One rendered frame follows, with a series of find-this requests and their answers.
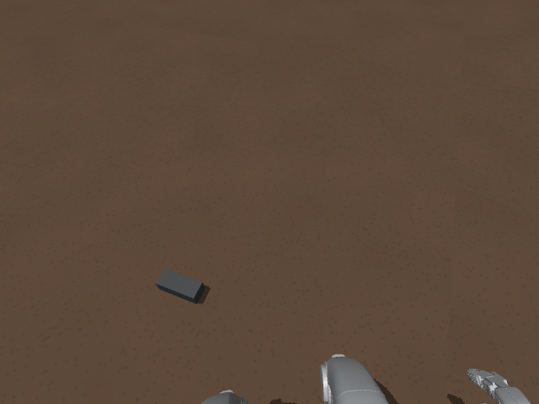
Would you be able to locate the right robot hand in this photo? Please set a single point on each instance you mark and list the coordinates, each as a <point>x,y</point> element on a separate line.
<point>496,386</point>

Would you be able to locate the carton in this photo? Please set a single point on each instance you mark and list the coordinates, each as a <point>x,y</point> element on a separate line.
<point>180,285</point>

